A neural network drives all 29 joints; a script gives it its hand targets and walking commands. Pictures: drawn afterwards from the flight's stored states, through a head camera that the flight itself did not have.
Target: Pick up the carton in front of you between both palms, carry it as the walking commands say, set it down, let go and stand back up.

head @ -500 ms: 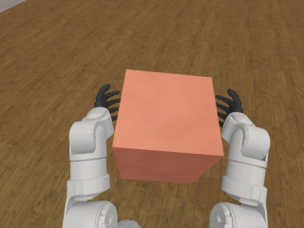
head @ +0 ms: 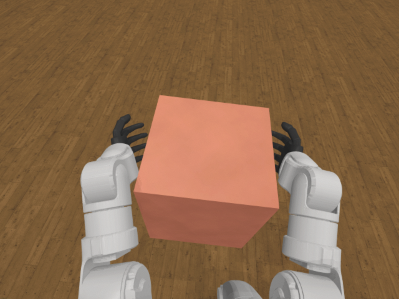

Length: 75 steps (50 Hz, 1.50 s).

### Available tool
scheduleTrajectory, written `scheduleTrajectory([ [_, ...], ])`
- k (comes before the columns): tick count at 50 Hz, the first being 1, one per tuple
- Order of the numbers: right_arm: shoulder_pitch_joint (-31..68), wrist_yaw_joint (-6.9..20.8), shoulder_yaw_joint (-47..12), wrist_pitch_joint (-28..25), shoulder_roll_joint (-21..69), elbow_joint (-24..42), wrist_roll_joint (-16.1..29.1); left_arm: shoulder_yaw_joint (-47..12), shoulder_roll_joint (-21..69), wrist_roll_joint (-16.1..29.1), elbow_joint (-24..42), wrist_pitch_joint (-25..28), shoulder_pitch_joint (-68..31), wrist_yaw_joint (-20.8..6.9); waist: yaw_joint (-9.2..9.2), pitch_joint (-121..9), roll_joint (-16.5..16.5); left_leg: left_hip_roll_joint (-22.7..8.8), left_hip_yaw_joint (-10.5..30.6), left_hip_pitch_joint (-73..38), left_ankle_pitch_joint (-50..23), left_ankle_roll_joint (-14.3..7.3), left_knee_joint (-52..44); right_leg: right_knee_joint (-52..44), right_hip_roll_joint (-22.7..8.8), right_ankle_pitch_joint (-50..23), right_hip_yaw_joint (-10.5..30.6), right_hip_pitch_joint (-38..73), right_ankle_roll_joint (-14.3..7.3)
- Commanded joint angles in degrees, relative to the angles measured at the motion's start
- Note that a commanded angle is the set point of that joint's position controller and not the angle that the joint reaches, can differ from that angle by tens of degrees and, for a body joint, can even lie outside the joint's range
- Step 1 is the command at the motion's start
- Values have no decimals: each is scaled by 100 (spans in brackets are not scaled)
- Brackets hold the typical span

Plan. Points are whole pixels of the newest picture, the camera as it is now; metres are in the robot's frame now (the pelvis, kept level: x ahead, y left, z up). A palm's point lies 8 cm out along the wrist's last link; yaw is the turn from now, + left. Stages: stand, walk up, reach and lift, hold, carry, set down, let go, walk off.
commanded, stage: carry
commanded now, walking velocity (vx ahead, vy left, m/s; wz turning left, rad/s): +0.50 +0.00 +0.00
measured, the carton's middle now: (204, 178) +0.34 -0.02 +0.04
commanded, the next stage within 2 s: none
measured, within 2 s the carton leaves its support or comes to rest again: neither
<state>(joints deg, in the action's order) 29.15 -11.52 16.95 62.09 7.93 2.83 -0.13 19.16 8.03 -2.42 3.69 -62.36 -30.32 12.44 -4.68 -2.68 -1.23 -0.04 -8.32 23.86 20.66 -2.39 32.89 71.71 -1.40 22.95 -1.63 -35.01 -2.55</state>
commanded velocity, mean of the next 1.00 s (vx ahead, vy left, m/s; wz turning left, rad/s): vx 0.50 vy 0.00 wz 0.00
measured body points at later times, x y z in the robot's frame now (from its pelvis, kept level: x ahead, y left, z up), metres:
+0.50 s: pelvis +0.28 -0.04 +0.03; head +0.30 -0.05 +0.48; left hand +0.61 +0.15 +0.14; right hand +0.65 -0.16 +0.13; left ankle +0.29 +0.10 -0.63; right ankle +0.32 -0.09 -0.71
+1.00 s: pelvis +0.60 +0.03 +0.04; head +0.62 +0.04 +0.49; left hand +0.90 +0.17 +0.10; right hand +0.88 -0.13 +0.10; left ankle +0.60 +0.10 -0.71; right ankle +0.59 -0.11 -0.65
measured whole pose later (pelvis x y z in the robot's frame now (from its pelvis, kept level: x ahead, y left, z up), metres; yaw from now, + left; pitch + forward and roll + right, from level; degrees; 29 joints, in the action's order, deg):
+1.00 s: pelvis +0.60 +0.03 +0.04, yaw -1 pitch +5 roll -1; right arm 7.6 -8.2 7.9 58.4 7.5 16.1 0.2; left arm 6.6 7.5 -0.5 17.6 -59.2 -8.1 8.9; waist -0.9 -3.3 0.1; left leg -1.3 -9.8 15.3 10.0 -3.6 19.5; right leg 53.3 -3.2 19.1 -3.7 -31.1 1.0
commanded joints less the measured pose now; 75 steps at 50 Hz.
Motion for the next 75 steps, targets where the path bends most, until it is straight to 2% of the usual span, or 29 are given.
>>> scheduleTrajectory([
  [1,3994,209,-3703,-264,4290,935,1329,-3448,4029,758,706,278,-3459,-22,256,-2291,731,-1430,2216,-2574,-622,-861,-1435,-245,-244,-520,113,-1110,-4],
  [7,3156,61,-3564,-188,3657,1001,1121,-3573,3530,927,984,220,-3078,33,24,-2073,564,-1279,1456,-3037,-2116,-894,-1454,-2445,-172,-867,-383,-972,93],
  [10,3142,-15,-3472,-122,3398,1036,954,-3552,3422,1003,910,118,-2980,25,101,-1936,966,-1080,968,-2878,-2409,-702,-1331,-3399,99,-925,-843,-180,49],
  [13,3191,-70,-3366,-7,3194,865,831,-3449,3341,992,557,-7,-2871,3,692,-2067,984,-1025,396,-2256,-4013,-279,74,-4392,417,-1122,-1111,1946,-124],
  [14,3143,-69,-3346,34,3263,788,816,-3414,3352,999,503,-11,-2879,-15,887,-2615,370,-837,143,-1495,-3517,-77,1066,-4108,413,-767,-1093,3436,-129],
  [15,3258,-83,-3309,100,3252,708,767,-3378,3330,943,349,-27,-2869,5,919,-2735,-618,-396,54,-116,-2091,163,2651,-4712,-901,535,1372,4205,-575],
  [16,3269,-79,-3243,149,3402,741,764,-3380,3339,1005,468,-31,-2958,4,679,-2555,-1753,351,375,1447,787,268,3625,-5442,-1810,-375,3800,4731,-901],
  [18,3191,-86,-3089,191,3590,322,671,-3496,3556,1170,449,-70,-3242,-37,886,-2414,-826,126,1018,2153,723,-27,4762,-5159,-1831,-1333,3363,4482,-1438],
  [20,3439,-52,-2895,106,3769,272,559,-3682,4095,1310,507,-1,-3661,-158,683,-2143,121,-314,991,1971,195,-65,4107,-5174,-1574,-1303,2389,3680,-1079],
  [23,3228,7,-3112,-60,4106,5,508,-3837,4233,1296,637,181,-3766,-233,613,-2094,-520,-377,794,1701,-198,70,3174,-5576,-1411,-1037,1694,3347,-939],
  [27,2939,32,-3261,-261,4296,-80,427,-3812,4302,1086,261,326,-3071,-270,575,-2036,-276,-432,600,1805,-785,239,1712,-5746,-1332,-2076,1034,3755,-912],
  [35,2795,75,-3610,-499,4290,183,634,-3690,4128,720,171,601,-2468,-149,815,-1451,-837,-138,12,1475,-1851,122,-307,-5345,-902,-4035,232,4514,-496],
  [39,2020,84,-3629,-531,4135,590,730,-3992,4179,913,587,612,-1798,-180,434,-2440,-524,88,-404,-1666,-1906,0,-1126,-3522,-687,-5050,-500,3762,-22],
  [40,1639,100,-3599,-492,4147,510,618,-3997,4041,836,709,599,-1771,-188,276,-2755,-72,-701,583,-3111,-1616,-174,-875,-2268,-657,-3581,-457,2488,157],
  [41,1349,91,-3523,-492,3981,505,453,-4219,4187,1011,963,537,-1570,-251,393,-3292,1429,-2239,3346,-4370,-1657,-1104,-1077,-758,118,-1322,-384,639,332],
  [42,1161,109,-3600,-473,4096,727,494,-4302,4233,1134,1111,515,-1619,-284,326,-2931,1853,-2404,3785,-4691,-2286,-1318,-1348,57,392,486,-75,-568,296],
  [45,685,309,-3990,-448,4515,1382,725,-4551,4621,1197,1415,441,-1018,-426,384,-2348,353,-2076,2572,-3503,-2351,-973,-1685,-557,-362,-120,242,-680,285],
  [47,551,475,-4181,-465,4845,1922,988,-4670,4921,1225,1965,472,-553,-497,386,-2104,647,-1705,1748,-3093,-2340,-612,-1901,-1650,-354,-366,37,-237,358],
  [52,-637,553,-4426,-359,4491,2729,1061,-4775,4625,1126,2665,407,888,-468,419,-1774,827,-1474,886,-2827,-2605,-533,-2083,-3435,-274,-1091,-446,33,402],
  [58,-1637,472,-4459,-40,3790,3195,1003,-4946,3863,1153,3339,59,1628,-413,354,-1041,1182,-1273,439,-2910,-3415,-268,-1921,-4524,-115,-2244,-878,343,253],
  [61,-1630,395,-4377,186,3305,3174,872,-4703,3359,1097,3184,-130,1784,-419,448,-1200,828,-1105,-135,-2207,-3742,7,-799,-4711,200,-1843,-1438,2124,129],
  [62,-1673,361,-4431,229,3211,3156,864,-4724,3289,1154,3087,-179,1795,-401,512,-1437,511,-936,-236,-1445,-3439,161,152,-4558,108,-1302,-1225,3235,72],
  [63,-1626,318,-4425,312,3007,3215,839,-4656,3178,1085,3050,-220,1888,-376,623,-1667,-126,-634,-312,-338,-2136,321,1654,-4883,-962,-372,642,3994,-260],
  [64,-1517,329,-4471,391,2967,3338,865,-4548,3023,1026,2885,-272,1969,-371,644,-1933,-1685,111,-130,1213,183,504,3333,-5806,-2352,-134,3359,4800,-1061],
  [66,-1363,366,-4483,388,3235,3233,940,-4718,3385,1201,3023,-279,1545,-427,657,-1442,-913,-356,841,1900,677,156,4302,-5899,-2278,-838,2985,3959,-1241],
  [68,-1495,431,-4522,339,3722,2894,885,-4784,3692,1224,3018,-209,1463,-519,517,-1322,-156,-818,878,1458,-108,121,3442,-6160,-1932,-498,1890,3083,-734],
  [70,-1528,464,-4450,217,3800,2835,760,-4896,3912,1308,2930,-145,1388,-622,512,-1219,-307,-814,661,1120,-543,167,2767,-6446,-1735,-55,1142,2617,-461],
  [72,-1574,464,-4429,102,3990,2841,708,-5065,3935,1398,3082,-76,1244,-686,488,-1115,-388,-765,487,1083,-783,289,1977,-6728,-1674,298,809,2421,-573],
  [75,-1671,425,-4533,64,3890,2815,639,-4942,3795,1299,2923,-43,1473,-659,497,-904,-320,-710,235,1101,-1316,389,791,-6815,-1450,-441,197,2741,-528],
])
